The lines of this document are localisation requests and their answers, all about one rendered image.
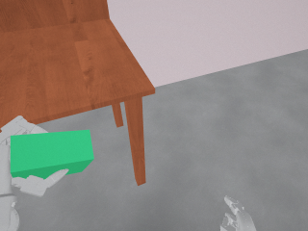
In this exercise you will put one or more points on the sponge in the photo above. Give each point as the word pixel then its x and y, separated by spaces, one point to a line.
pixel 43 154

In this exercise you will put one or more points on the right robot hand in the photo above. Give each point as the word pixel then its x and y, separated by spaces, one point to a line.
pixel 242 221

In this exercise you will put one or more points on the table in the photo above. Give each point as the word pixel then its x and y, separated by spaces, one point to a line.
pixel 60 58

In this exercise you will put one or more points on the left robot hand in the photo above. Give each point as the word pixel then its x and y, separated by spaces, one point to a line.
pixel 31 185

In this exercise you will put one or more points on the robot left forearm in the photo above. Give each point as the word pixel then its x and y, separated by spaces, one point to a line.
pixel 9 217

